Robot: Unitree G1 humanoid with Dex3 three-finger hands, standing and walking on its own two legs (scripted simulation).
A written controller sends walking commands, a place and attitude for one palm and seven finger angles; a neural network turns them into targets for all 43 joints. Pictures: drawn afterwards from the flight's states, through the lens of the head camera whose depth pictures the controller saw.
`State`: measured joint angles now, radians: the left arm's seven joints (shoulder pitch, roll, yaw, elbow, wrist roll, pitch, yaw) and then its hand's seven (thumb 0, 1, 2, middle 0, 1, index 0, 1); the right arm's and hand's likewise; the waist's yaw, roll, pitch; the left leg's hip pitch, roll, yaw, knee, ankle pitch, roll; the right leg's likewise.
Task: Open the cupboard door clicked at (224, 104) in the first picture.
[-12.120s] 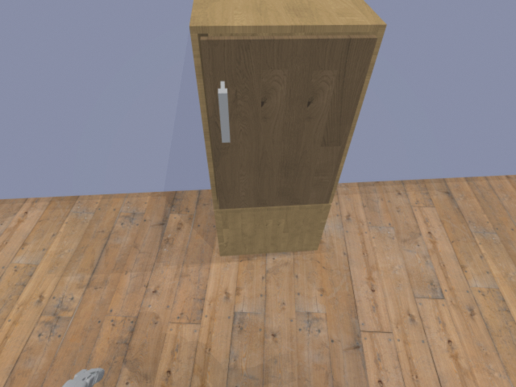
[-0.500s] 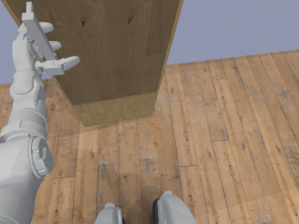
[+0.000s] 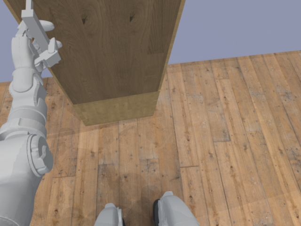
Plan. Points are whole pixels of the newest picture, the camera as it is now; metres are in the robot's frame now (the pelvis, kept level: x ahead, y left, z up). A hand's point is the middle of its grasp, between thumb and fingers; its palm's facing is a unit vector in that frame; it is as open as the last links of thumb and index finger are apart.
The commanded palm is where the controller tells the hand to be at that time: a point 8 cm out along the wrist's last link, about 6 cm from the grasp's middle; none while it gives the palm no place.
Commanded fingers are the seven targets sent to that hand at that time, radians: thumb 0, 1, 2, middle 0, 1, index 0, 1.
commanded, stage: pull the door open along its arc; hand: left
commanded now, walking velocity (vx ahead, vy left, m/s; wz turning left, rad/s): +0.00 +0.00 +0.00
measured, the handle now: (42, 34) +0.59 +0.22 +0.08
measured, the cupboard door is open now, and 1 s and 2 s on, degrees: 2 46 41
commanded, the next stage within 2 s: open thumb and fingers to let go in 0.94 s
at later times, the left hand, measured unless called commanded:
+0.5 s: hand (68, 87) +0.44 +0.15 +0.07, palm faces +0.07 -1.00 +0.02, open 6.1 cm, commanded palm +0.38 +0.19 +0.08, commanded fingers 0.00 0.90 0.90 -0.40 -1.35 -0.40 -1.35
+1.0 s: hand (131, 131) +0.32 +0.02 +0.08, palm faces +0.33 -0.94 -0.06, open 6.2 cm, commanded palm +0.27 +0.06 +0.08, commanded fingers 0.00 0.90 0.90 -0.40 -1.35 -0.40 -1.35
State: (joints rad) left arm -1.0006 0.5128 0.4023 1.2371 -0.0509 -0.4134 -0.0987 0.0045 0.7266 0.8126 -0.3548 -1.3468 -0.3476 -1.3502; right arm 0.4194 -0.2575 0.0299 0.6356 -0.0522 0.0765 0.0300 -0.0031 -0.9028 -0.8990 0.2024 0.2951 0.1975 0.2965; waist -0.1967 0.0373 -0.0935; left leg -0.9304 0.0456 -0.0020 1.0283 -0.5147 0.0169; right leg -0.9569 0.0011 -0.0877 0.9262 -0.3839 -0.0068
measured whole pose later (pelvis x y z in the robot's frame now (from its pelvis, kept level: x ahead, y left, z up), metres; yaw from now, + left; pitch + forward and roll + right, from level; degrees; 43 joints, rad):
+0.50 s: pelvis +0.02 +0.00 +0.02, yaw -2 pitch +19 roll -2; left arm -0.41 0.21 0.25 0.63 -0.16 -0.36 -0.04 0.01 0.70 0.72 -0.34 -1.33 -0.34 -1.33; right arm 0.38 -0.24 -0.02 0.55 0.00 0.07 0.06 0.00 -0.90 -0.90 0.20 0.29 0.20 0.30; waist -0.10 0.04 -0.15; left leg -0.72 0.05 0.06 0.88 -0.49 0.02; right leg -0.78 0.01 -0.03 0.82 -0.36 0.00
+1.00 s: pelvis +0.01 -0.04 +0.02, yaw +2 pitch +10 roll +1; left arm -0.01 -0.10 -0.27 0.19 0.07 -0.12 0.62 0.04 0.65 0.71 -0.32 -1.29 -0.38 -1.34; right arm 0.13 -0.14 0.02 0.57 -0.07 0.05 0.06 0.00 -0.90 -0.90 0.20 0.30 0.20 0.30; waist -0.02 0.05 -0.13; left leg -0.56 0.03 -0.01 0.86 -0.48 -0.04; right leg -0.64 -0.01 -0.09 0.88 -0.42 -0.05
